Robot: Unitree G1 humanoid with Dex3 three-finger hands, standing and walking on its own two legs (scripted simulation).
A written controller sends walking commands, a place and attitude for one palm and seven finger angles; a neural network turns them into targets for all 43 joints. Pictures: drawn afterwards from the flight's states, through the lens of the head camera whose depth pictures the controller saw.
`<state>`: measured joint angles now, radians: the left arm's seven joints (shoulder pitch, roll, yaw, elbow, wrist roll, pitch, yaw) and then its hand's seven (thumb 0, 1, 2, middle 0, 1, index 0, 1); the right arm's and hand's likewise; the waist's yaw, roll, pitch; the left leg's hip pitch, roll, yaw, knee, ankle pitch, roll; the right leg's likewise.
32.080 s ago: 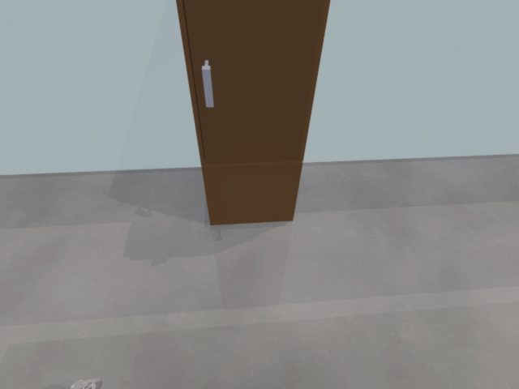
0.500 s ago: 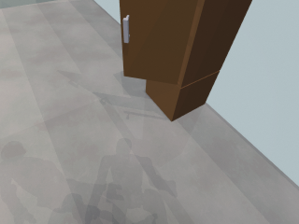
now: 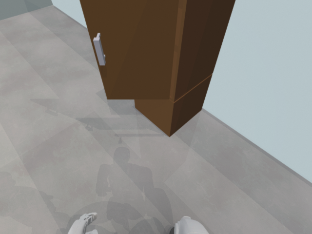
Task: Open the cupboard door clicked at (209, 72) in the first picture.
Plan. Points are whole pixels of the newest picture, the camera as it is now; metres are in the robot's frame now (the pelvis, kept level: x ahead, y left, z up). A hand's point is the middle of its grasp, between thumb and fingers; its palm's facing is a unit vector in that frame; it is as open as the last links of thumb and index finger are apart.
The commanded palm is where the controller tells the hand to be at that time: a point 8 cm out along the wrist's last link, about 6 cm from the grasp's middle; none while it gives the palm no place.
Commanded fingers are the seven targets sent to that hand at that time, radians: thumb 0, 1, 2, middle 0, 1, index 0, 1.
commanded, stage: take the last steps up to it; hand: left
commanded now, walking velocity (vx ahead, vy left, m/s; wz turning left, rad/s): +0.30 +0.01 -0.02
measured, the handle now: (100, 49) +0.82 +0.24 +0.01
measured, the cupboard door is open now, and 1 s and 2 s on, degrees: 47 47 47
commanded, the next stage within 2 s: come to a stop and stand still in 0.40 s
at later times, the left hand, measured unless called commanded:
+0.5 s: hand out of the picture +0.11 +0.16 -0.17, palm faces +0.12 -0.98 -0.15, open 7.3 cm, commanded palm none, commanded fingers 0.00 0.90 0.90 -0.20 -0.30 -0.20 -0.30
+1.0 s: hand (104, 186) +0.29 +0.17 -0.16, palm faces +0.00 -0.96 -0.28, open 7.3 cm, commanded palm none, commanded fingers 0.00 0.90 0.90 -0.20 -0.30 -0.20 -0.30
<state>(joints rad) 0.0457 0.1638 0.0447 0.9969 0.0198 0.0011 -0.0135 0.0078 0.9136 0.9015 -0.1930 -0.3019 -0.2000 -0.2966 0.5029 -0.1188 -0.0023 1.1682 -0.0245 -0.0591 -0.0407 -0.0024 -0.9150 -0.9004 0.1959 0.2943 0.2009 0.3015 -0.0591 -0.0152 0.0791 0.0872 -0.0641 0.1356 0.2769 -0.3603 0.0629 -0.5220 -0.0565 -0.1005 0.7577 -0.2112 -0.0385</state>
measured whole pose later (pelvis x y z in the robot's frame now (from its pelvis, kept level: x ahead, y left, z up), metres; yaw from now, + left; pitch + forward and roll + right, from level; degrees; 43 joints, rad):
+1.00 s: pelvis +0.21 -0.03 +0.00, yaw -2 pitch +0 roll +1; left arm 0.17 0.20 0.05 1.00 0.03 0.02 0.02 0.00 0.91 0.90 -0.19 -0.30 -0.20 -0.30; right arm 0.18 -0.21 -0.06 1.04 -0.01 0.05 -0.03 -0.01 -0.92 -0.90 0.20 0.29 0.20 0.30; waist -0.01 0.02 0.06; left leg -0.36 0.06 0.06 0.64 -0.37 -0.02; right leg -0.27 -0.03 -0.06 0.59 -0.32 -0.02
